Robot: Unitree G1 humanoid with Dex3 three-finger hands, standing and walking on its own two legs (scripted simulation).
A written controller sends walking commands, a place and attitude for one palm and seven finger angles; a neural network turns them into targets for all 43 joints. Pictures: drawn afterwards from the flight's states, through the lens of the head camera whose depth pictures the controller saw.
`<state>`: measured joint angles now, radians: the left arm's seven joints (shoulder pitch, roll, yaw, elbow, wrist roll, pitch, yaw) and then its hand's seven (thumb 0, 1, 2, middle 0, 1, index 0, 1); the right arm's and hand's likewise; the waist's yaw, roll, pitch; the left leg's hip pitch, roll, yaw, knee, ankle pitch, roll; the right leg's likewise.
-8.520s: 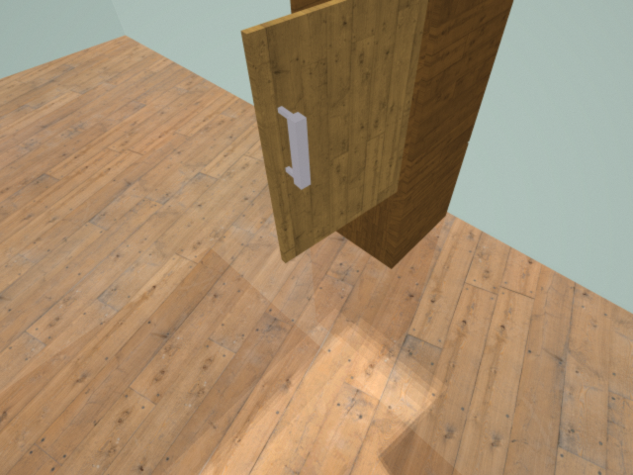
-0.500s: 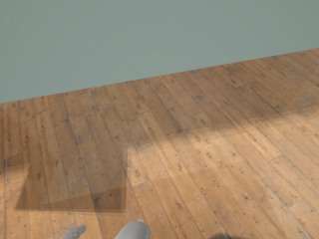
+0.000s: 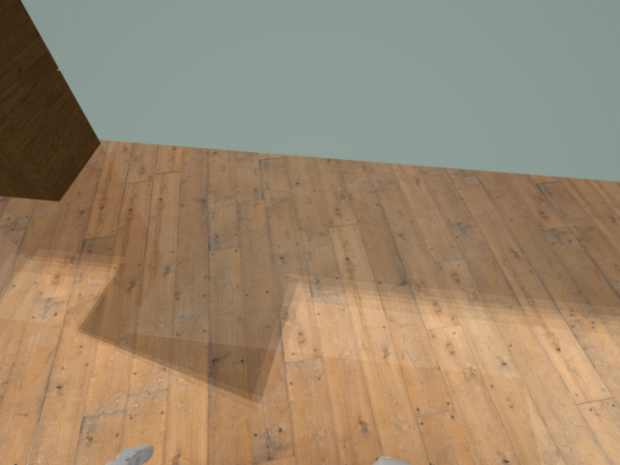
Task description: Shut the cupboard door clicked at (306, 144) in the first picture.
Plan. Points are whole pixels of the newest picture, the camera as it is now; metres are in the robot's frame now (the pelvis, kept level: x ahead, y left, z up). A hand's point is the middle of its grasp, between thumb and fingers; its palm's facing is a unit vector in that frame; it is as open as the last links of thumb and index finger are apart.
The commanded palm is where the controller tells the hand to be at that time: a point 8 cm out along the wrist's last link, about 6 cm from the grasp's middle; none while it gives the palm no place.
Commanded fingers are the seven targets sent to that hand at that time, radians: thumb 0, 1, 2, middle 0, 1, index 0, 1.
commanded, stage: walk to a spot facing it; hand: left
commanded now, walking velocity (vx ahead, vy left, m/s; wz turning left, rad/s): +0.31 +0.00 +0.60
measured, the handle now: out of the picture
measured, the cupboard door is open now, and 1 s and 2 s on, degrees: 83 83 83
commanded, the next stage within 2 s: turn to face it in 1.96 s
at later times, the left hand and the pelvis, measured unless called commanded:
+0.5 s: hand out of the picture -0.01 +0.14 -0.17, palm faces +0.42 -0.89 -0.16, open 7.4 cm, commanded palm none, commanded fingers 0.00 0.90 0.90 -0.20 -0.30 -0.20 -0.30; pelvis +0.15 +0.03 -0.01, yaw +19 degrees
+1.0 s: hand (159, 283) +0.42 +0.31 -0.15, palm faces +0.32 -0.93 -0.20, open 7.4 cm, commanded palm none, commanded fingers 0.00 0.90 0.90 -0.20 -0.30 -0.20 -0.30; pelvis +0.35 +0.08 +0.00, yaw +24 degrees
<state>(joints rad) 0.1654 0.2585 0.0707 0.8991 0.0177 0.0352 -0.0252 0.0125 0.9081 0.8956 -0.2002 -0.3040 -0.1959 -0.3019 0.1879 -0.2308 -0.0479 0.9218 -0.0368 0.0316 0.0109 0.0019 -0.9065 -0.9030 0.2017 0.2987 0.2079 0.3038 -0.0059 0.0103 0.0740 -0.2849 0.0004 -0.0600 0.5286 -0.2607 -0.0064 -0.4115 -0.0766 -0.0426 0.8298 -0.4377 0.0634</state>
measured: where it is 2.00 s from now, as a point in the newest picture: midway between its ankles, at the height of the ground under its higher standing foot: (236, 291)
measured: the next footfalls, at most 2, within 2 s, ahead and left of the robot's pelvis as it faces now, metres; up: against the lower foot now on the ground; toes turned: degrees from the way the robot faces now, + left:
right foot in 0.06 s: +0.07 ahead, -0.14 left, +0.00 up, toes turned -2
left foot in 0.50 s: +0.24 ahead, +0.16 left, +0.00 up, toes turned +28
